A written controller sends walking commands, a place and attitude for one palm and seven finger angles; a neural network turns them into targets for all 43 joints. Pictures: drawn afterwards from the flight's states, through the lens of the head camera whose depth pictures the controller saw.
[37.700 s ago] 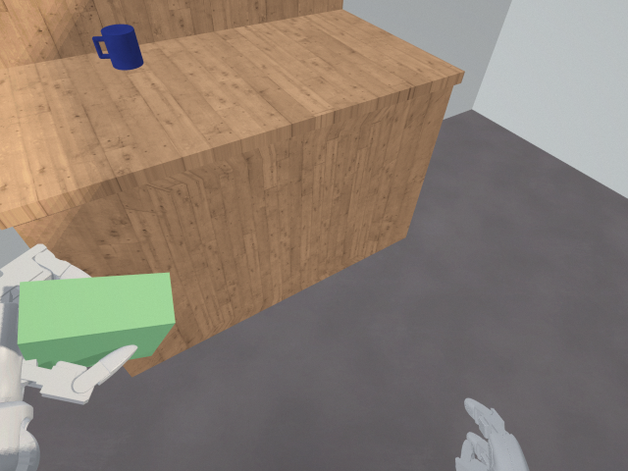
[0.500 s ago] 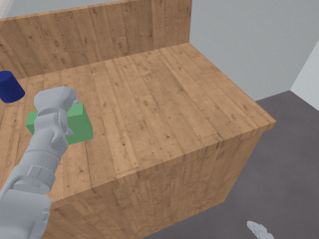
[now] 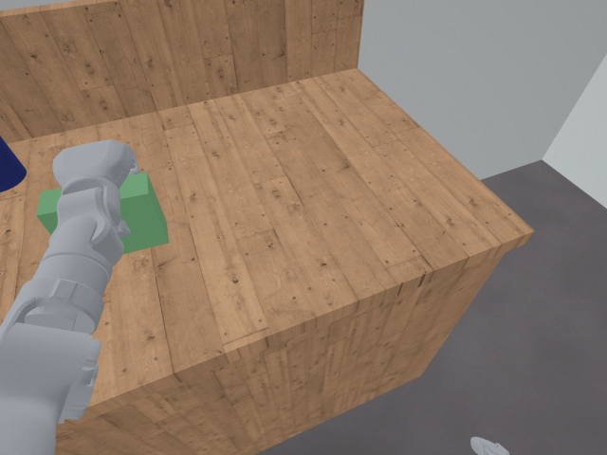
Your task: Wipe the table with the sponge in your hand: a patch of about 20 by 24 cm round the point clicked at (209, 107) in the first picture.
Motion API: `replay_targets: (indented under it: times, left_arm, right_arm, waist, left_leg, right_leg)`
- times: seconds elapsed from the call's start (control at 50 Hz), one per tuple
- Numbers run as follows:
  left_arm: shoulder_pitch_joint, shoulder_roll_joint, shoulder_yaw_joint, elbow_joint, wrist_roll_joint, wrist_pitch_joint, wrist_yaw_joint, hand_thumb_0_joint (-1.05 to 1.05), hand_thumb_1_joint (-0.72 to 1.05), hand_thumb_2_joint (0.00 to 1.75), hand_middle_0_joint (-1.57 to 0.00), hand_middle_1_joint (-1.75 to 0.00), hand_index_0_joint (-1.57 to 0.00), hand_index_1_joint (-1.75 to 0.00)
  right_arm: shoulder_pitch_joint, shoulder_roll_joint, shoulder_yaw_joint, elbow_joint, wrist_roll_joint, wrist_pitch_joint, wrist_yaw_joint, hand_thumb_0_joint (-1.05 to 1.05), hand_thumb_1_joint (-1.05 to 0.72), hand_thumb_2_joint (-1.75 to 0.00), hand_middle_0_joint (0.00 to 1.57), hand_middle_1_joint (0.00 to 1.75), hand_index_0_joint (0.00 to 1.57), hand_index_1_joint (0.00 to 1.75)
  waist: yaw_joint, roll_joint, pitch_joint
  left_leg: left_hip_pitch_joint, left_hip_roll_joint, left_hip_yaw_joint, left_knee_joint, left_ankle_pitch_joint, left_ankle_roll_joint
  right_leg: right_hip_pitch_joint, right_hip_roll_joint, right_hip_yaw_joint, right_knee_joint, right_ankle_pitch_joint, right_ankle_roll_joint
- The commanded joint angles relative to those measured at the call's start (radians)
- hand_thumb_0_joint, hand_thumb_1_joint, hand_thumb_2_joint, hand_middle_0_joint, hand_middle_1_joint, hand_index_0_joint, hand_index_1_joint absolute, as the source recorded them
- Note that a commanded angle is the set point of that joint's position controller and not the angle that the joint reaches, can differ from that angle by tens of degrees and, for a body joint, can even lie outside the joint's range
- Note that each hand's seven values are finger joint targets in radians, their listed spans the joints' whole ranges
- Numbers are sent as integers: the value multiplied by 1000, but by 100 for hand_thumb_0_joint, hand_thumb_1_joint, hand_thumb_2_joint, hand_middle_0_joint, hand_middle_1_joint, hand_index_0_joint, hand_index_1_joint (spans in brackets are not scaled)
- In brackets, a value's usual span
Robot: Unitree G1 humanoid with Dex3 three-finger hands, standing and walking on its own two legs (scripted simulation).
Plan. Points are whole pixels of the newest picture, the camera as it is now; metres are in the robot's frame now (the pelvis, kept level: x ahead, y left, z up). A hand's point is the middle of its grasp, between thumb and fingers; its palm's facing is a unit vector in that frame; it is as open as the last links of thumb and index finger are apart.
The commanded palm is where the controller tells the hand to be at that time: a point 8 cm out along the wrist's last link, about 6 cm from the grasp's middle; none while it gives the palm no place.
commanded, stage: wipe back along the third lane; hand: left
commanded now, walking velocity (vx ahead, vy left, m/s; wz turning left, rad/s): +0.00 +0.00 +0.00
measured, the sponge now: (114, 227) +0.41 +0.31 +0.06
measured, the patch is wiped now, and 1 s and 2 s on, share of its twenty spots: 0.90 0.90 0.90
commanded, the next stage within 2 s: slide back across to the middle lane in 1.64 s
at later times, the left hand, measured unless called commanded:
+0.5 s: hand (113, 218) +0.38 +0.28 +0.11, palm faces +0.03 -0.03 -1.00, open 9.2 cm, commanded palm +0.35 +0.26 +0.15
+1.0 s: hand (120, 248) +0.34 +0.25 +0.12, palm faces +0.09 -0.06 -0.99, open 9.2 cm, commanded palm +0.29 +0.24 +0.15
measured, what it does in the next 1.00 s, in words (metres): stands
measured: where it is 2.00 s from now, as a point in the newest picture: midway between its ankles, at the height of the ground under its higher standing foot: outside the picture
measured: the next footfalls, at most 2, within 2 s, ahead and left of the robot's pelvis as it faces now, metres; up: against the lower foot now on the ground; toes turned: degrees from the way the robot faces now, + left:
none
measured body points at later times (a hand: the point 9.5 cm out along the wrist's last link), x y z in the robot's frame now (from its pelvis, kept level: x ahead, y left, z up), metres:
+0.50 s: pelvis +0.01 +0.01 +0.00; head +0.01 -0.02 +0.45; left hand +0.38 +0.27 +0.17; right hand +0.20 -0.23 -0.10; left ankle -0.01 +0.10 -0.74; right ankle -0.02 -0.11 -0.74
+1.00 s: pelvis +0.02 -0.01 +0.00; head +0.00 -0.05 +0.45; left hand +0.33 +0.25 +0.17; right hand +0.23 -0.23 -0.09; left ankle -0.01 +0.10 -0.74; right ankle -0.02 -0.11 -0.74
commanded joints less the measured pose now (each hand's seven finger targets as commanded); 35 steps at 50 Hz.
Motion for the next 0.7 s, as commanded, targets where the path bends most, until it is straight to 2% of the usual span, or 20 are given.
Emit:
replay_targets:
  times: [0.0, 0.06, 0.08, 0.1, 0.12, 0.18, 0.26, 0.28, 0.36, 0.38, 0.42, 0.44, 0.46, 0.48, 0.52, 0.56, 0.58, 0.62, 0.66, 0.68]
  left_arm:
    - [-296, 195, 11, -67, 62, 1, 17, 0, 10, 130, -120, -160, -120, -160]
    - [-186, 112, -26, -146, 46, -4, 19, 0, 10, 130, -120, -160, -120, -160]
    - [-157, 105, -10, -181, 25, -9, 18, 0, 10, 130, -120, -160, -120, -160]
    - [-96, 130, 21, -191, 15, -5, 26, 0, 10, 130, -120, -160, -120, -160]
    - [-40, 93, 7, -213, -9, 4, 30, 0, 10, 130, -120, -160, -120, -160]
    - [42, 119, 57, -300, -61, 40, 39, 0, 10, 130, -120, -160, -120, -160]
    - [64, 74, -5, -357, -52, 127, 35, 0, 10, 130, -120, -160, -120, -160]
    - [49, 64, -11, -401, -58, 138, 31, 0, 10, 130, -120, -160, -120, -160]
    - [102, 46, -32, -442, -60, 190, 13, 0, 10, 130, -120, -160, -120, -160]
    - [91, 60, -20, -460, -63, 193, 8, 0, 10, 130, -120, -160, -120, -160]
    - [125, 14, -59, -481, -61, 199, -2, 0, 10, 130, -120, -160, -120, -160]
    - [126, 29, -47, -484, -57, 202, -4, 0, 10, 130, -120, -160, -120, -160]
    - [143, 8, -65, -504, -60, 205, -10, 0, 10, 130, -120, -160, -120, -160]
    - [122, 30, -46, -526, -60, 206, -12, 0, 10, 130, -120, -160, -120, -160]
    - [117, -10, -82, -531, -54, 209, -14, 0, 10, 130, -120, -160, -120, -160]
    - [157, -6, -75, -545, -51, 209, -15, 0, 10, 130, -120, -160, -120, -160]
    - [183, 30, -35, -572, -54, 207, -12, 0, 10, 130, -120, -160, -120, -160]
    - [172, -37, -95, -584, -56, 213, -14, 0, 10, 130, -120, -160, -120, -160]
    - [231, -9, -63, -595, -58, 219, -14, 0, 10, 130, -120, -160, -120, -160]
    - [240, 12, -43, -622, -60, 220, -13, 0, 10, 130, -120, -160, -120, -160]
  right_arm:
    - [-5, -147, -55, -104, -14, -33, -5, 0, -90, -90, 20, 30, 20, 30]
    - [-21, -138, -59, -136, -16, -28, 8, 0, -90, -90, 20, 30, 20, 30]
    - [-32, -137, -61, -145, -17, -28, 9, 0, -90, -90, 20, 30, 20, 30]
    - [-36, -142, -64, -147, -15, -23, 11, 0, -90, -90, 20, 30, 20, 30]
    - [-50, -139, -62, -162, -13, -22, 15, 0, -90, -90, 20, 30, 20, 30]
    - [-103, -146, -58, -175, -7, -15, 21, 0, -90, -90, 20, 30, 20, 30]
    - [-145, -142, -48, -178, 6, -4, 29, 0, -90, -90, 20, 30, 20, 30]
    - [-167, -140, -45, -187, 8, -7, 29, 0, -90, -90, 20, 30, 20, 30]
    - [-186, -134, -39, -196, 8, -3, 29, 0, -90, -90, 20, 30, 20, 30]
    - [-199, -136, -35, -198, 8, -3, 28, 0, -90, -90, 20, 30, 20, 30]
    - [-202, -128, -33, -208, 8, -4, 28, 0, -90, -90, 20, 30, 20, 30]
    - [-205, -129, -31, -204, 8, -3, 29, 0, -90, -90, 20, 30, 20, 30]
    - [-213, -125, -28, -213, 8, -3, 30, 0, -90, -90, 20, 30, 20, 30]
    - [-227, -126, -26, -215, 8, -3, 29, 0, -90, -90, 20, 30, 20, 30]
    - [-227, -119, -24, -217, 8, -4, 29, 0, -90, -90, 20, 30, 20, 30]
    - [-234, -118, -22, -220, 7, -6, 31, 0, -90, -90, 20, 30, 20, 30]
    - [-243, -121, -21, -223, 5, -7, 31, 0, -90, -90, 20, 30, 20, 30]
    - [-251, -110, -17, -227, 5, -7, 33, 0, -90, -90, 20, 30, 20, 30]
    - [-259, -113, -16, -229, 6, -7, 36, 0, -90, -90, 20, 30, 20, 30]
    - [-271, -118, -13, -232, 4, -7, 36, 0, -90, -90, 20, 30, 20, 30]
  waist:
    - [-11, -7, -248]
    - [3, -8, -288]
    - [11, -23, -309]
    - [21, -40, -310]
    - [28, -61, -296]
    - [46, -109, -276]
    - [35, -80, -157]
    - [39, -50, -163]
    - [38, -81, -166]
    - [42, -60, -171]
    - [38, -81, -179]
    - [38, -75, -172]
    - [42, -77, -176]
    - [44, -55, -173]
    - [38, -60, -159]
    - [45, -67, -168]
    - [59, -52, -180]
    - [45, -66, -156]
    - [55, -87, -153]
    - [64, -71, -158]
  left_leg:
    - [161, 1, 3, -32, 284, 24]
    - [192, 7, 1, -18, 340, 21]
    - [196, 9, -2, -18, 374, 23]
    - [196, 10, -1, -14, 378, 23]
    - [181, 6, 6, -16, 379, 25]
    - [156, 3, 12, -29, 381, 29]
    - [155, 4, 7, -59, 321, 27]
    - [174, 7, 5, -64, 340, 27]
    - [192, 5, 2, -63, 318, 28]
    - [196, 6, -2, -67, 326, 26]
    - [208, 4, -1, -62, 329, 26]
    - [212, 8, -2, -60, 335, 24]
    - [212, 5, -1, -62, 331, 24]
    - [218, 11, -8, -68, 327, 22]
    - [223, 8, -8, -65, 310, 22]
    - [227, 5, -4, -57, 334, 22]
    - [229, 6, -7, -60, 342, 20]
    - [228, 5, -4, -56, 337, 20]
    - [217, 3, -2, -54, 338, 19]
    - [219, 5, -5, -60, 338, 19]
  right_leg:
    - [66, 12, -7, -36, 251, -51]
    - [82, 16, -9, -32, 293, -54]
    - [109, 15, -5, -33, 332, -56]
    - [124, 16, -7, -30, 342, -52]
    - [144, 14, -10, -32, 364, -48]
    - [203, 5, -1, -37, 434, -43]
    - [147, 11, -20, -55, 325, -42]
    - [147, 11, -20, -53, 323, -47]
    - [161, 11, -24, -57, 305, -45]
    - [166, 10, -20, -55, 308, -50]
    - [169, 12, -26, -50, 310, -46]
    - [164, 11, -24, -47, 315, -49]
    - [172, 10, -26, -48, 313, -47]
    - [164, 10, -23, -48, 296, -52]
    - [148, 12, -28, -48, 273, -51]
    - [166, 11, -22, -44, 312, -53]
    - [181, 11, -15, -41, 319, -56]
    - [169, 10, -25, -40, 322, -53]
    - [187, 10, -15, -40, 343, -51]
    - [193, 9, -8, -39, 343, -55]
